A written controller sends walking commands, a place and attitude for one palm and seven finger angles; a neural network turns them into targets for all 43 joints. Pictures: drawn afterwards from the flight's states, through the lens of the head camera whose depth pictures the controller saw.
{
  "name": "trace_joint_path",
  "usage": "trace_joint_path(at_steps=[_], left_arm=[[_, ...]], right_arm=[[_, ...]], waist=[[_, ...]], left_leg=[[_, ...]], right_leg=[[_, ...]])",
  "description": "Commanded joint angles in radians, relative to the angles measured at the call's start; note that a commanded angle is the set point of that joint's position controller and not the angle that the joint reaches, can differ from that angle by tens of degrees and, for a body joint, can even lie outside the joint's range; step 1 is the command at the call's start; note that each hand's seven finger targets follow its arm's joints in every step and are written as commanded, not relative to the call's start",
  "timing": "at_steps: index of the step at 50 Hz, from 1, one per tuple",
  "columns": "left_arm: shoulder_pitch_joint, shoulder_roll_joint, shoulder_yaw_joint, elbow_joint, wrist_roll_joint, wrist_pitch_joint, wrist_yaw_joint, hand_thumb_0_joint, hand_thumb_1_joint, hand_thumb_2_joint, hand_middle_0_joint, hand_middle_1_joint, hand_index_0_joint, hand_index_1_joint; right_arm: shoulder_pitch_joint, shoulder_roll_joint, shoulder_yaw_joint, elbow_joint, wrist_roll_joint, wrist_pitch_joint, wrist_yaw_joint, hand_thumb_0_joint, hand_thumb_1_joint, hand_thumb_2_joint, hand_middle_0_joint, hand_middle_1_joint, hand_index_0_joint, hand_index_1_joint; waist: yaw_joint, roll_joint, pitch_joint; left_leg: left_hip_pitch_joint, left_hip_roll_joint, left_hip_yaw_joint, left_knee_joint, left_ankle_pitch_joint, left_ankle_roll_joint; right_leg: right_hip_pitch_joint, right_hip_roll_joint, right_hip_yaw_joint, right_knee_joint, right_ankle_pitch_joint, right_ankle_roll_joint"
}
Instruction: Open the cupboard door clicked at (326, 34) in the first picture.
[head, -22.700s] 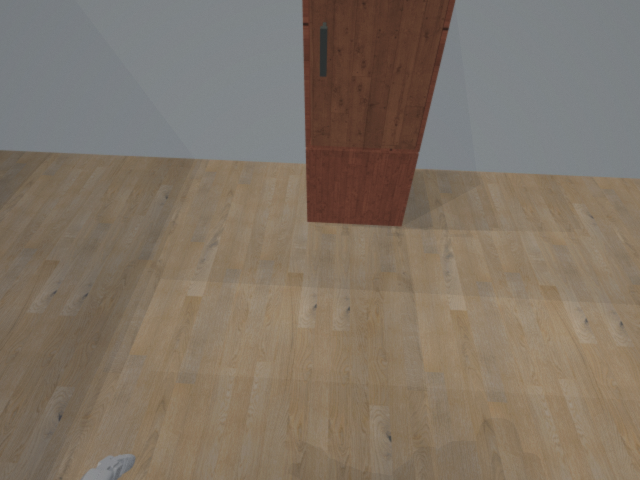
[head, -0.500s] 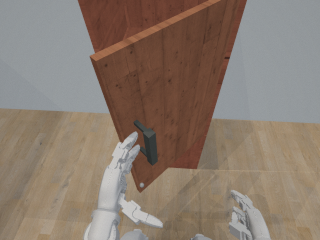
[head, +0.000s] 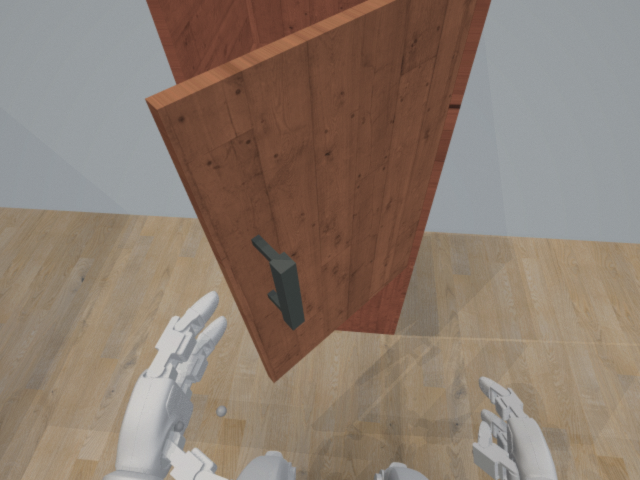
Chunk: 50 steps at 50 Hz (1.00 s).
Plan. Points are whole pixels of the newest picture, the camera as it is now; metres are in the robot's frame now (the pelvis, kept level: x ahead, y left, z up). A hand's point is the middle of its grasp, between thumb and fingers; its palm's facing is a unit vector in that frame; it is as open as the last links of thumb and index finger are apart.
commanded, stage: slide the hand sideways off the handle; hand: left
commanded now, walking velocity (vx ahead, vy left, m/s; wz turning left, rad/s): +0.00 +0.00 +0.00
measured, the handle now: (278, 284) +0.33 +0.07 +0.08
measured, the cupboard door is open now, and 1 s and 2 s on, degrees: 48 48 48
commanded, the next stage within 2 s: draw the hand back to the body in 0.02 s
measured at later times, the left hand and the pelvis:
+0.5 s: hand (148, 401) +0.18 +0.16 +0.12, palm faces -0.05 -1.00 -0.06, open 16.3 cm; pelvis +0.00 +0.02 +0.02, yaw +0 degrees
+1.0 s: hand (15, 355) +0.20 +0.25 +0.18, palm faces +0.29 -0.87 -0.39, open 12.9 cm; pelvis +0.02 +0.04 +0.06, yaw -1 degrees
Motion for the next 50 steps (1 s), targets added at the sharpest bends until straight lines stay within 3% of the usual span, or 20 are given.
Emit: trace_joint_path(at_steps=[1, 5, 7, 10, 13, 18, 20, 21, 25, 26, 28, 31, 32, 33, 34, 35, 37, 40, 50], left_arm=[[-0.012, 0.064, 0.045, -0.262, -0.032, -0.074, -0.03, 0.0, -0.5, 0.3, -0.15, -0.3, -0.15, -0.3], [0.004, 0.058, 0.056, -0.232, -0.048, -0.054, -0.037, 0.0, -0.5, 0.3, -0.15, -0.3, -0.15, -0.3], [-0.029, 0.097, 0.093, -0.243, -0.051, -0.045, -0.032, 0.0, -0.5, 0.3, -0.15, -0.3, -0.15, -0.3], [-0.028, 0.162, 0.158, -0.307, -0.055, -0.028, -0.02, 0.0, -0.5, 0.3, -0.15, -0.3, -0.15, -0.3], [-0.005, 0.15, 0.178, -0.31, -0.081, 0.0, -0.027, 0.0, -0.5, 0.3, -0.15, -0.3, -0.15, -0.3], [-0.018, 0.139, 0.176, -0.274, -0.123, 0.058, -0.065, 0.0, -0.5, 0.3, -0.15, -0.3, -0.15, -0.3], [-0.015, 0.147, 0.177, -0.28, -0.125, 0.075, -0.079, 0.0, -0.5, 0.3, -0.15, -0.3, -0.15, -0.3], [-0.005, 0.144, 0.174, -0.299, -0.127, 0.08, -0.086, 0.0, -0.5, 0.3, -0.15, -0.3, -0.15, -0.3], [-0.018, 0.205, 0.244, -0.338, -0.134, 0.101, -0.087, 0.0, -0.5, 0.3, -0.15, -0.3, -0.15, -0.3], [-0.018, 0.197, 0.246, -0.351, -0.137, 0.102, -0.086, 0.0, -0.5, 0.3, -0.15, -0.3, -0.15, -0.3], [-0.032, 0.197, 0.254, -0.389, -0.145, 0.104, -0.083, 0.0, -0.43, 0.33, -0.153, -0.3, -0.153, -0.3], [-0.037, 0.205, 0.28, -0.377, -0.162, 0.127, -0.088, 0.0, -0.325, 0.375, -0.156, -0.3, -0.156, -0.3], [-0.038, 0.362, 0.308, -0.436, -0.001, 0.17, 0.045, 0.0, -0.29, 0.39, -0.158, -0.3, -0.158, -0.3], [-0.003, 0.261, 0.259, -0.425, 0.014, 0.204, 0.103, 0.0, -0.255, 0.405, -0.159, -0.3, -0.159, -0.3], [0.007, 0.233, 0.237, -0.412, 0.024, 0.227, 0.129, 0.0, -0.22, 0.42, -0.16, -0.3, -0.16, -0.3], [-0.012, 0.226, 0.232, -0.404, 0.041, 0.243, 0.151, 0.0, -0.185, 0.435, -0.161, -0.3, -0.161, -0.3], [-0.018, 0.251, 0.253, -0.409, 0.061, 0.255, 0.184, 0.0, -0.115, 0.465, -0.164, -0.3, -0.164, -0.3], [-0.03, 0.284, 0.281, -0.422, 0.08, 0.256, 0.214, 0.0, -0.01, 0.51, -0.168, -0.3, -0.168, -0.3], [-0.102, 0.33, 0.383, -0.39, 0.086, 0.251, 0.245, 0.0, 0.34, 0.66, -0.18, -0.3, -0.18, -0.3]], right_arm=[[-0.049, -0.081, -0.035, -0.172, 0.011, -0.073, -0.018, 0.0, -0.9, -0.9, 0.2, 0.3, 0.2, 0.3], [-0.051, -0.081, -0.036, -0.172, 0.015, -0.073, -0.025, 0.0, -0.9, -0.9, 0.2, 0.3, 0.2, 0.3], [-0.055, -0.085, -0.036, -0.174, 0.019, -0.071, -0.028, 0.0, -0.9, -0.9, 0.2, 0.3, 0.2, 0.3], [-0.056, -0.083, -0.035, -0.18, 0.022, -0.068, -0.039, 0.0, -0.9, -0.9, 0.2, 0.3, 0.2, 0.3], [-0.058, -0.074, -0.027, -0.177, 0.033, -0.069, -0.044, 0.0, -0.9, -0.9, 0.2, 0.3, 0.2, 0.3], [-0.076, -0.086, -0.012, -0.164, 0.044, -0.086, -0.052, 0.0, -0.9, -0.9, 0.2, 0.3, 0.2, 0.3], [-0.078, -0.094, -0.011, -0.161, 0.044, -0.097, -0.056, 0.0, -0.9, -0.9, 0.2, 0.3, 0.2, 0.3], [-0.076, -0.093, -0.01, -0.163, 0.046, -0.103, -0.055, 0.0, -0.9, -0.9, 0.2, 0.3, 0.2, 0.3], [-0.079, -0.094, -0.005, -0.155, 0.043, -0.114, -0.059, 0.0, -0.9, -0.9, 0.2, 0.3, 0.2, 0.3], [-0.08, -0.09, -0.004, -0.155, 0.046, -0.118, -0.059, 0.0, -0.9, -0.9, 0.2, 0.3, 0.2, 0.3], [-0.077, -0.089, 0.0, -0.149, 0.047, -0.127, -0.057, 0.0, -0.9, -0.9, 0.2, 0.3, 0.2, 0.3], [-0.088, -0.093, 0.005, -0.135, 0.05, -0.137, -0.057, 0.0, -0.9, -0.9, 0.2, 0.3, 0.2, 0.3], [-0.082, -0.091, 0.003, -0.132, 0.034, -0.116, -0.087, 0.0, -0.9, -0.9, 0.2, 0.3, 0.2, 0.3], [-0.076, -0.069, 0.016, -0.133, 0.026, -0.109, -0.094, 0.0, -0.9, -0.9, 0.2, 0.3, 0.2, 0.3], [-0.075, -0.07, 0.017, -0.128, 0.024, -0.105, -0.096, 0.0, -0.9, -0.9, 0.2, 0.3, 0.2, 0.3], [-0.08, -0.072, 0.02, -0.115, 0.024, -0.101, -0.095, 0.0, -0.9, -0.9, 0.2, 0.3, 0.2, 0.3], [-0.086, -0.075, 0.023, -0.097, 0.021, -0.093, -0.097, 0.0, -0.9, -0.9, 0.2, 0.3, 0.2, 0.3], [-0.107, -0.08, 0.028, -0.078, 0.012, -0.1, -0.099, 0.0, -0.9, -0.9, 0.2, 0.3, 0.2, 0.3], [-0.151, -0.086, 0.03, 0.001, 0.001, -0.12, -0.095, 0.0, -0.9, -0.9, 0.2, 0.3, 0.2, 0.3]], waist=[[-0.024, -0.061, -0.193], [-0.027, -0.114, -0.171], [-0.024, -0.097, -0.15], [-0.003, -0.078, -0.198], [-0.001, -0.06, -0.18], [-0.017, -0.067, -0.073], [-0.016, -0.067, -0.069], [-0.01, -0.034, -0.078], [0.009, -0.038, -0.078], [0.009, -0.027, -0.081], [0.012, 0.021, -0.084], [0.012, 0.013, -0.063], [0.052, 0.023, -0.068], [0.026, 0.017, -0.022], [0.021, -0.008, 0.003], [0.019, 0.006, 0.016], [0.018, 0.035, 0.022], [0.026, 0.009, 0.004], [0.04, 0.009, 0.047]], left_leg=[[0.048, -0.053, 0.014, -0.085, 0.243, 0.047], [0.024, -0.053, 0.011, -0.082, 0.226, 0.048], [0.022, -0.05, 0.013, -0.091, 0.192, 0.046], [0.063, -0.051, 0.015, -0.115, 0.217, 0.051], [0.101, -0.049, 0.016, -0.148, 0.224, 0.049], [0.13, -0.043, 0.004, -0.199, 0.19, 0.049], [0.156, -0.04, -0.002, -0.22, 0.203, 0.052], [0.179, -0.039, -0.003, -0.234, 0.212, 0.052], [0.215, -0.036, -0.013, -0.272, 0.244, 0.051], [0.234, -0.035, -0.014, -0.284, 0.251, 0.049], [0.263, -0.035, -0.016, -0.303, 0.261, 0.044], [0.277, -0.033, -0.019, -0.321, 0.262, 0.044], [0.295, -0.016, -0.003, -0.371, 0.27, 0.047], [0.313, -0.023, -0.004, -0.389, 0.262, 0.046], [0.316, -0.019, -0.008, -0.397, 0.254, 0.045], [0.331, -0.017, -0.009, -0.408, 0.261, 0.047], [0.371, -0.014, -0.008, -0.435, 0.274, 0.046], [0.427, -0.01, -0.018, -0.486, 0.321, 0.047], [0.561, -0.002, -0.012, -0.617, 0.452, 0.037]], right_leg=[[0.17, 0.0, 0.124, -0.201, 0.357, 0.039], [0.169, 0.002, 0.126, -0.217, 0.328, 0.045], [0.151, 0.002, 0.131, -0.235, 0.25, 0.043], [0.21, 0.005, 0.132, -0.248, 0.258, 0.036], [0.228, 0.008, 0.122, -0.273, 0.279, 0.04], [0.208, 0.016, 0.099, -0.328, 0.214, 0.042], [0.22, 0.02, 0.085, -0.334, 0.219, 0.038], [0.222, 0.023, 0.073, -0.329, 0.234, 0.037], [0.261, 0.032, 0.047, -0.33, 0.27, 0.03], [0.265, 0.034, 0.036, -0.327, 0.281, 0.03], [0.273, 0.037, 0.024, -0.328, 0.294, 0.027], [0.291, 0.039, 0.022, -0.353, 0.296, 0.028], [0.324, 0.012, 0.076, -0.41, 0.288, 0.015], [0.316, 0.007, 0.06, -0.433, 0.273, 0.019], [0.31, 0.006, 0.053, -0.441, 0.263, 0.022], [0.329, 0.006, 0.055, -0.462, 0.265, 0.021], [0.353, 0.005, 0.045, -0.477, 0.277, 0.024], [0.418, 0.007, 0.036, -0.506, 0.313, 0.022], [0.565, 0.007, 0.029, -0.614, 0.406, 0.023]])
